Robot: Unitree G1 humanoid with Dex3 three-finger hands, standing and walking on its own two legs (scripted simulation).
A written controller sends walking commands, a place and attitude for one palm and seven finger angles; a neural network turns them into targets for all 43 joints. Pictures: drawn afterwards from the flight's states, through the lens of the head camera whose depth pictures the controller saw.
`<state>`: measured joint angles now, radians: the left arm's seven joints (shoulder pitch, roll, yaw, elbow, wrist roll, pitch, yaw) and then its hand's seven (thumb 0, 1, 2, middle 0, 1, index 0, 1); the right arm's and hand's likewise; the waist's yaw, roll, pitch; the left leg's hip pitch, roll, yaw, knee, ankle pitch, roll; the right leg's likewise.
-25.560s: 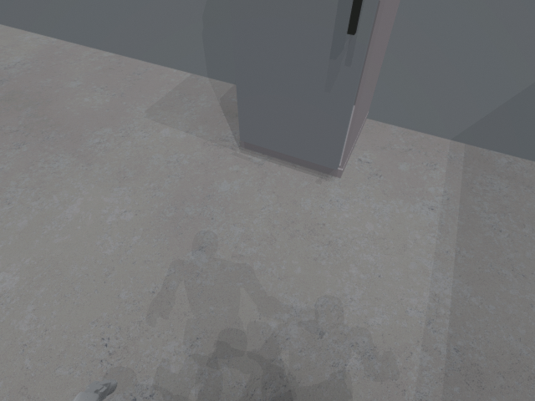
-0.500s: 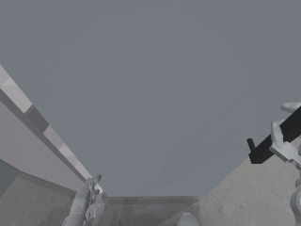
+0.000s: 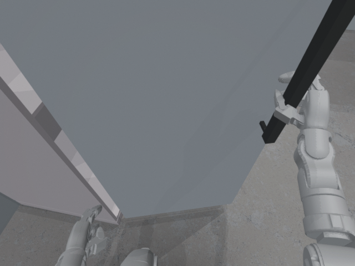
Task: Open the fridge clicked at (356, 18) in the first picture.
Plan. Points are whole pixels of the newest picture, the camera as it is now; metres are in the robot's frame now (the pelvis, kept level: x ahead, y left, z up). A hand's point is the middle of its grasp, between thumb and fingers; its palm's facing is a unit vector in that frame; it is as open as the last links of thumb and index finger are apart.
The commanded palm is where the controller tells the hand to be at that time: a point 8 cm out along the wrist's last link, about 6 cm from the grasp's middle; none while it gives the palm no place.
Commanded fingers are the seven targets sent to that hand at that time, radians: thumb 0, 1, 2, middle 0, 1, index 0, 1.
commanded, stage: stop walking and hold the door back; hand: right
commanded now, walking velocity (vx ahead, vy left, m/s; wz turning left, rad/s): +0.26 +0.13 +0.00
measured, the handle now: (295, 74) +0.46 -0.20 +0.20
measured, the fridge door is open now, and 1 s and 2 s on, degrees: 71 72 70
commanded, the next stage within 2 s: loosen the grip on the handle in 0.82 s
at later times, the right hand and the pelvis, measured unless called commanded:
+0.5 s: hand (278, 97) +0.45 -0.18 +0.14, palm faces +0.13 +0.98 -0.17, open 6.0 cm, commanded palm +0.40 -0.25 +0.14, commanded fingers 0.00 -0.90 -0.90 0.45 1.40 0.45 1.40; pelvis +0.01 -0.01 -0.01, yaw +5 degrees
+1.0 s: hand (286, 109) +0.41 -0.19 +0.14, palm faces +0.05 +0.96 -0.27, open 6.5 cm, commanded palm +0.36 -0.25 +0.15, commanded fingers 0.00 -0.30 -0.61 0.45 1.40 0.45 1.40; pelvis -0.01 -0.02 -0.01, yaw +7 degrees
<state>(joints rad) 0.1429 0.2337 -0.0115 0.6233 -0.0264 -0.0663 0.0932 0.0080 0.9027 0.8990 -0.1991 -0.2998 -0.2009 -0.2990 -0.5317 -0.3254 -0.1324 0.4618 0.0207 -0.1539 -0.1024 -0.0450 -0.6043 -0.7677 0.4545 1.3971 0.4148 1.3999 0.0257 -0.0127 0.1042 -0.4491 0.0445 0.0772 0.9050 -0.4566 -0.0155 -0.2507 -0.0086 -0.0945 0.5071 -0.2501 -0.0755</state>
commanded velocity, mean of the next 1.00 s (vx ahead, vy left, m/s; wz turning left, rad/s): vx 0.04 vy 0.00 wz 0.00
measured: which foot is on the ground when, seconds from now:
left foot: up 0.00-0.22, down 0.24-1.00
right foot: down 0.00-0.24, up 0.26-0.48, down 0.50-1.00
